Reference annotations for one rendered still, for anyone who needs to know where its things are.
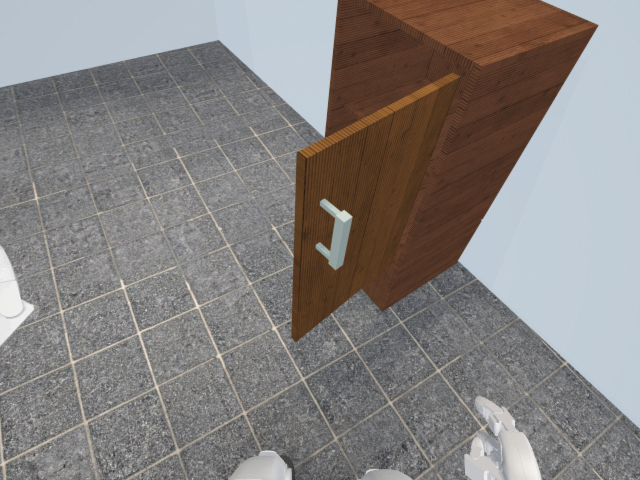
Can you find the right robot hand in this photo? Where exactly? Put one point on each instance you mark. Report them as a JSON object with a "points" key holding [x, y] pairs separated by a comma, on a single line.
{"points": [[511, 457]]}

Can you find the robot left thigh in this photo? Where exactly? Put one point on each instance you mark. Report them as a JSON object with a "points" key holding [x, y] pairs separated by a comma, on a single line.
{"points": [[262, 468]]}

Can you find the cupboard door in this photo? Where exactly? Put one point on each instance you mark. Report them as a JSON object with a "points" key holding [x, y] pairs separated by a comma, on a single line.
{"points": [[372, 169]]}

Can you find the left robot shin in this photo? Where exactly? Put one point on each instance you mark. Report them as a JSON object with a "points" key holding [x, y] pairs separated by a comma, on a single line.
{"points": [[270, 453]]}

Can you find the left robot hand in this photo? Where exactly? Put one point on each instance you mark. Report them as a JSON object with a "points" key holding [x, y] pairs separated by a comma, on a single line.
{"points": [[13, 310]]}

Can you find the handle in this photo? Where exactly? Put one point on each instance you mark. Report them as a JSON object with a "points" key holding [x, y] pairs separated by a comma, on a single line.
{"points": [[340, 236]]}

